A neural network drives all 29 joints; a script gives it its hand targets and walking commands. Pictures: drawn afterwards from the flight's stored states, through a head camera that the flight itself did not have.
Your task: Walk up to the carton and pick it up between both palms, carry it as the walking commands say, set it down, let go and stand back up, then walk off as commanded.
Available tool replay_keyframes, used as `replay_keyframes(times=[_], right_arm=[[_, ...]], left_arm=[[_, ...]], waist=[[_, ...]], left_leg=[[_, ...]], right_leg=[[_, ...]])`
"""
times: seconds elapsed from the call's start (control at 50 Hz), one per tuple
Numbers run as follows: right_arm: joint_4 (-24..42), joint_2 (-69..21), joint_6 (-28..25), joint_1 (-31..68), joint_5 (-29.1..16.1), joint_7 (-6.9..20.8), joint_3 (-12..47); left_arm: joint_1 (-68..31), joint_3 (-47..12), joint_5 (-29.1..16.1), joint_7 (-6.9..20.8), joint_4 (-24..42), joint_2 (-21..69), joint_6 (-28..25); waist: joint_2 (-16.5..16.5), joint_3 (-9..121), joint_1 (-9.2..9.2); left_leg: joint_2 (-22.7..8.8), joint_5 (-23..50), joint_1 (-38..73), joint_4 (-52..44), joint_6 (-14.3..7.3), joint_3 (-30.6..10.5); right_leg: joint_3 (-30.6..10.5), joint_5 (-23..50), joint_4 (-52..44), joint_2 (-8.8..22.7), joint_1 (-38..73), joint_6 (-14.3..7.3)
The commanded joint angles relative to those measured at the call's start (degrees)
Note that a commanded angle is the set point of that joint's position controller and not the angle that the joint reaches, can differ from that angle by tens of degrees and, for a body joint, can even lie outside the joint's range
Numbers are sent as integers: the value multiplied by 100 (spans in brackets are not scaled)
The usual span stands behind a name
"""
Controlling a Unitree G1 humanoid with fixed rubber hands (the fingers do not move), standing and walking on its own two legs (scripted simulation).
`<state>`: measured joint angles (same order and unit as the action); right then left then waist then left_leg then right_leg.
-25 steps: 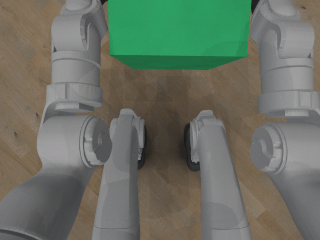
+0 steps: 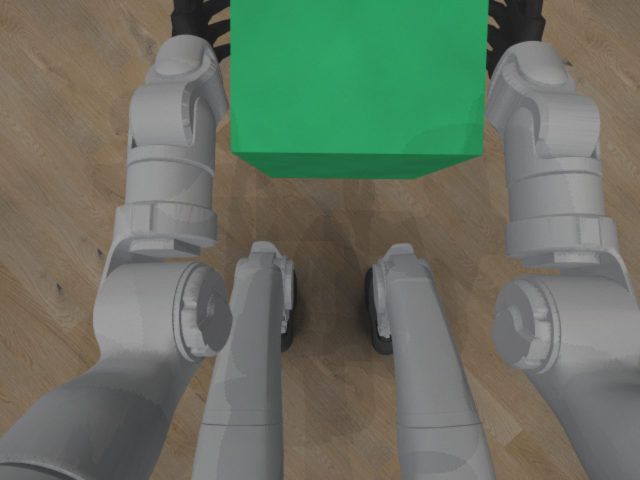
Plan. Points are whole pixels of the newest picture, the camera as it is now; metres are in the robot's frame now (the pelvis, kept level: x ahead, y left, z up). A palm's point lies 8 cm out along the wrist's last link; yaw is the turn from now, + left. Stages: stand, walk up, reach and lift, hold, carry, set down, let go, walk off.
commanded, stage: reach and lift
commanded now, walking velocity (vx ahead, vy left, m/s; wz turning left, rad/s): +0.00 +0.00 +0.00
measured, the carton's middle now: (348, 80) +0.52 +0.00 -0.10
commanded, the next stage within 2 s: none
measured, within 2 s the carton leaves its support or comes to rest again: neither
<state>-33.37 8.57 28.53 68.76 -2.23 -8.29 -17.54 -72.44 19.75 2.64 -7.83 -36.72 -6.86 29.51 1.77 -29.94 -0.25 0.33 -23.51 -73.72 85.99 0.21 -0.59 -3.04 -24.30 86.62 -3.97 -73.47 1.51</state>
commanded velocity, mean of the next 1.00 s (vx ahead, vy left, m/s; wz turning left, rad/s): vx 0.00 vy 0.00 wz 0.00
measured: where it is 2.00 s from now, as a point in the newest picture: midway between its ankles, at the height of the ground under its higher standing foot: (331, 324)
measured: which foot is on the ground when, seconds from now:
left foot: down 0.00-1.00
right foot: down 0.00-1.00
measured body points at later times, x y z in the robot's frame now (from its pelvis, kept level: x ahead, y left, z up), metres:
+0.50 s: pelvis +0.01 +0.00 +0.06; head +0.25 +0.01 +0.43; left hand +0.52 +0.15 +0.03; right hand +0.51 -0.16 +0.04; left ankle +0.16 +0.12 -0.55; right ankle +0.16 -0.12 -0.55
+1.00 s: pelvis +0.03 +0.00 +0.12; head +0.20 +0.01 +0.53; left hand +0.49 +0.15 +0.11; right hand +0.48 -0.16 +0.11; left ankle +0.16 +0.12 -0.55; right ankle +0.16 -0.12 -0.55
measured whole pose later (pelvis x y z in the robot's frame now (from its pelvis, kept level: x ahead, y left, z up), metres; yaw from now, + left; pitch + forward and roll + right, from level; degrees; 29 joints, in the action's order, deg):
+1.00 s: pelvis +0.03 +0.00 +0.12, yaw +0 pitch +3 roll +0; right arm -31.8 2.6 27.1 48.6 1.6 -5.4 -17.6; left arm -52.0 19.0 6.2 -7.7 -32.8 0.8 29.1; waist 1.3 -21.0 -0.3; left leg 0.3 -15.8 -42.9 55.5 0.2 -0.9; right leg -4.1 -16.2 55.4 -3.2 -42.5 1.3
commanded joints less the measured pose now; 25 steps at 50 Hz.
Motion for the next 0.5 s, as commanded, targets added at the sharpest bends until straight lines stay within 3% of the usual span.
replay_keyframes(times=[0.0, 0.02, 0.04, 0.06, 0.08, 0.1, 0.12, 0.14, 0.16, 0.18, 0.2, 0.22, 0.24, 0.28, 0.3, 0.32, 0.34, 0.36, 0.38, 0.4, 0.42, 0.44, 0.46, 0.48], right_arm=[[1398, -6776, -160, 4626, -757, 2146, 3619], [772, -6806, -115, 4413, -628, 2161, 3314], [777, -6743, -149, 4417, -529, 2155, 3242], [828, -6738, -169, 4490, -613, 2165, 3356], [1163, -6970, -154, 4347, -660, 2163, 3577], [979, -6706, -191, 4318, -546, 2174, 3346], [981, -7071, -186, 4346, -648, 2197, 3550], [1021, -6986, -161, 4380, -640, 2174, 3564], [1148, -6945, -187, 4410, -641, 2205, 3606], [1268, -7009, -176, 4303, -673, 2196, 3663], [1122, -6797, -194, 4184, -559, 2183, 3514], [1320, -6991, -196, 4350, -655, 2185, 3652], [1010, -6886, -201, 4160, -571, 2199, 3563], [1228, -7031, -227, 4176, -691, 2243, 3736], [1298, -6978, -202, 4257, -652, 2220, 3744], [1334, -6853, -224, 4138, -641, 2210, 3694], [1196, -6966, -207, 4036, -537, 2211, 3634], [1408, -6983, -214, 4181, -634, 2209, 3797], [615, -7015, -171, 3622, -424, 2247, 3440], [929, -7057, -200, 3707, -477, 2303, 3561], [618, -7085, -208, 3590, -381, 2351, 3369], [1250, -7294, -257, 3727, -522, 2354, 3733], [1387, -7052, -274, 3770, -494, 2343, 3740], [1100, -7071, -265, 3772, -441, 2347, 3641]], left_arm=[[-3723, -3395, -1013, 1793, 1576, 6814, -219], [-3889, -3312, -909, 1813, 1400, 6622, -213], [-3822, -3273, -862, 1835, 1255, 6726, -220], [-3769, -3284, -868, 1817, 1247, 6709, -243], [-3531, -3374, -943, 1834, 1428, 6839, -230], [-3332, -3262, -816, 1871, 1026, 6922, -202], [-3677, -3423, -849, 1856, 1520, 6743, -288], [-3714, -3423, -920, 1851, 1556, 6754, -274], [-3656, -3346, -890, 1850, 1496, 6738, -288], [-3603, -3528, -954, 1866, 1703, 6797, -284], [-3419, -3459, -929, 1860, 1427, 6818, -258], [-3591, -3524, -911, 1874, 1708, 6775, -289], [-3347, -3431, -862, 1855, 1425, 6824, -278], [-3397, -3612, -892, 1866, 1640, 6882, -313], [-3702, -3649, -968, 1862, 1883, 6751, -317], [-3501, -3625, -974, 1865, 1749, 6885, -285], [-3470, -3445, -873, 1874, 1590, 6753, -291], [-3325, -3478, -876, 1894, 1643, 6815, -300], [-3042, -3313, -639, 1915, 1180, 6692, -287], [-2895, -3396, -718, 1917, 1297, 6993, -263], [-2610, -3181, -541, 1937, 803, 6982, -229], [-2504, -3435, -646, 1952, 1149, 7214, -258], [-2820, -3558, -798, 1974, 1465, 7291, -278], [-2729, -3347, -656, 1973, 1210, 7061, -291]], waist=[[-96, 14460, -680], [-93, 13734, -534], [-235, 13523, -467], [-252, 13542, -573], [-54, 14121, -618], [-262, 13522, -547], [-112, 13823, -664], [7, 13862, -593], [-86, 13786, -710], [-27, 14131, -598], [-93, 13649, -461], [-220, 14001, -666], [-120, 13506, -615], [-159, 13810, -658], [-85, 13878, -611], [-209, 13796, -571], [25, 13433, -673], [-16, 13716, -697], [-106, 12665, -660], [-149, 13008, -638], [-145, 12235, -688], [-31, 12966, -730], [-91, 13436, -539], [-72, 12862, -653]], left_leg=[[759, 1451, 4896, -1580, 20, -59], [727, 1099, 4613, -1662, 9, -151], [724, 956, 4450, -1662, 32, -69], [730, 918, 4459, -1695, 16, -87], [758, 1330, 4902, -1837, -5, -124], [751, 1134, 4645, -1843, 33, -79], [744, 1170, 4825, -1837, 5, -97], [746, 1233, 4888, -1960, -14, -204], [734, 1157, 4916, -1967, -1, -118], [739, 1365, 5170, -2031, -8, -146], [738, 1257, 4991, -2040, 10, -166], [766, 1357, 5261, -2088, 9, -110], [729, 1248, 5201, -2169, 15, -190], [711, 1349, 5421, -2231, 3, -180], [733, 1274, 5425, -2311, 13, -217], [724, 1275, 5606, -2433, 13, -272], [720, 1146, 5451, -2442, -29, -260], [719, 1183, 5438, -2435, -17, -116], [668, 1020, 5117, -2550, -8, -180], [681, 1087, 5527, -2703, 4, -250], [660, 829, 5345, -2741, -38, -271], [673, 1304, 5851, -2761, -46, -250], [691, 1415, 5998, -2835, 19, -309], [666, 1213, 5629, -2788, -13, -313]], right_leg=[[230, 778, -1611, -548, 3408, -85], [224, 512, -1615, -526, 2890, -72], [223, 339, -1698, -533, 2876, -116], [204, 328, -1662, -524, 2929, -106], [232, 758, -1810, -528, 3564, -67], [257, 569, -1771, -532, 3200, -99], [172, 555, -1843, -507, 3349, -47], [178, 687, -1899, -521, 3434, -68], [161, 576, -1939, -498, 3452, -71], [172, 826, -2029, -516, 3824, -54], [180, 693, -2031, -516, 3488, -68], [114, 756, -2096, -490, 3697, -78], [157, 655, -2101, -504, 3499, -79], [149, 765, -2223, -517, 3768, -88], [133, 754, -2299, -488, 3875, -84], [101, 786, -2382, -483, 3939, -117], [70, 586, -2447, -482, 3825, -102], [38, 594, -2572, -443, 4285, -65], [55, 464, -2586, -438, 3570, -72], [147, 579, -2653, -430, 3798, -84], [109, 244, -2706, -421, 3373, -97], [124, 694, -2748, -450, 3852, -83], [92, 830, -2890, -434, 4208, -120], [81, 648, -2792, -421, 3824, -98]])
